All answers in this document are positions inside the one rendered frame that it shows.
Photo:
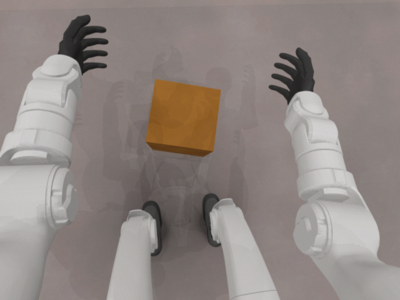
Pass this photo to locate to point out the robot right hand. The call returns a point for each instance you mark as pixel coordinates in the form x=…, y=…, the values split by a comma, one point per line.
x=302, y=76

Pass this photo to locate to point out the right robot upper arm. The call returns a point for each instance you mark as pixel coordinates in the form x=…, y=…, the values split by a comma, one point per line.
x=342, y=239

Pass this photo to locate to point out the carton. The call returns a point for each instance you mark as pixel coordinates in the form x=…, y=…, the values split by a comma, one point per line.
x=183, y=118

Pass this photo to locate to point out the robot left hand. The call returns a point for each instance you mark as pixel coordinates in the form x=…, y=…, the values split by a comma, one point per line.
x=73, y=43

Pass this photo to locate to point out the left robot upper arm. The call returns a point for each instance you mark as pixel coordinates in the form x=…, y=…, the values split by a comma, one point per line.
x=35, y=201

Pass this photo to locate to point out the robot left foot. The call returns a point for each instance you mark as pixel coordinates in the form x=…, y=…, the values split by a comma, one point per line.
x=153, y=209

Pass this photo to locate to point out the right robot forearm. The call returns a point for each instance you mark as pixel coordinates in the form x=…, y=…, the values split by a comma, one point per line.
x=318, y=154

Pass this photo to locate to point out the robot right shin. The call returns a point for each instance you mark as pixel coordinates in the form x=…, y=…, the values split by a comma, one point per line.
x=224, y=202

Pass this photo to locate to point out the left robot forearm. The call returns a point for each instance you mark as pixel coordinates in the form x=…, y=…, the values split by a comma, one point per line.
x=46, y=117

